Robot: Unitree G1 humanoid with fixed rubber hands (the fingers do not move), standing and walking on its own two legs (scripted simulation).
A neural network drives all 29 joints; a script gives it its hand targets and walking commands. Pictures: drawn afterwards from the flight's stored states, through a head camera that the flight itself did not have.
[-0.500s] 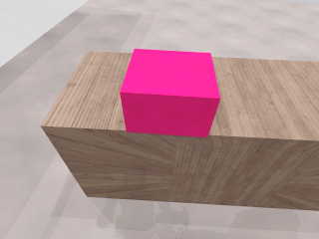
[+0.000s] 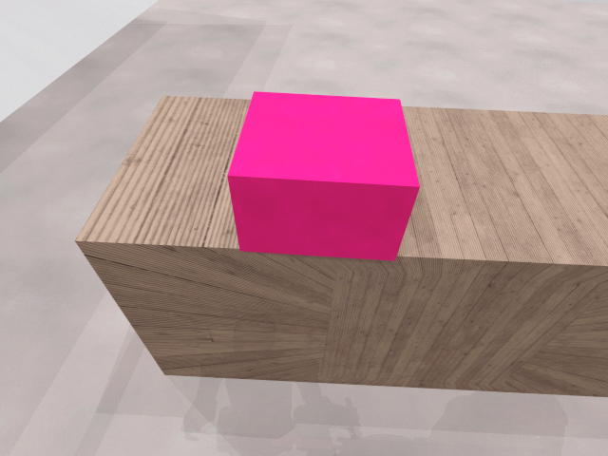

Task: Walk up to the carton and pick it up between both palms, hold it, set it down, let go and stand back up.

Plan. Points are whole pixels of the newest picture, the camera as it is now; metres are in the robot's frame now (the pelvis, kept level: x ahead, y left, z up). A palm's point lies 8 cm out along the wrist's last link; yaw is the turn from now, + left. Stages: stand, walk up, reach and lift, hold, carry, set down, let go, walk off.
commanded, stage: stand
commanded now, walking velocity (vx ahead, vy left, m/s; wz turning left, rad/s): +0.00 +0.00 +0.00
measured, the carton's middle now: (322, 173) +0.63 -0.04 +0.01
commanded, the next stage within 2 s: walk up in 0.64 s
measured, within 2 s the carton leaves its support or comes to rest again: neither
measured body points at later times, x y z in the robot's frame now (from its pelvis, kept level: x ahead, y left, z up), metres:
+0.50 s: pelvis +0.00 +0.00 +0.00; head +0.00 +0.00 +0.45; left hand +0.04 +0.25 -0.15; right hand +0.04 -0.24 -0.14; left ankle +0.00 +0.11 -0.74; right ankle +0.01 -0.13 -0.74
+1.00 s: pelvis +0.02 -0.02 +0.00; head +0.01 -0.01 +0.45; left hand +0.04 +0.24 -0.15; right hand +0.00 -0.26 -0.15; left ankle +0.00 +0.11 -0.74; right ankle +0.03 -0.13 -0.71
